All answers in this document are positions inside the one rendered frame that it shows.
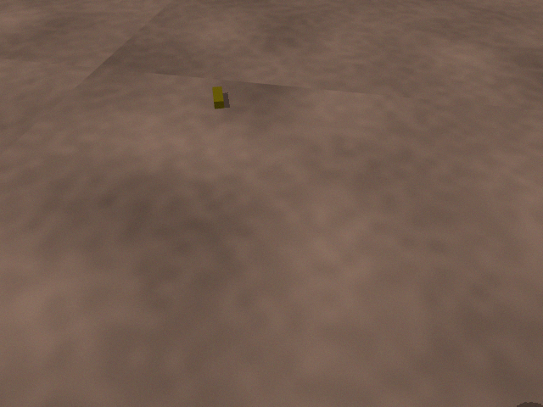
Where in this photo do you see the carton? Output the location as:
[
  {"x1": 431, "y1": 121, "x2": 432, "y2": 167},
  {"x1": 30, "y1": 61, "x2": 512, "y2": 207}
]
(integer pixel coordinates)
[{"x1": 212, "y1": 86, "x2": 224, "y2": 109}]

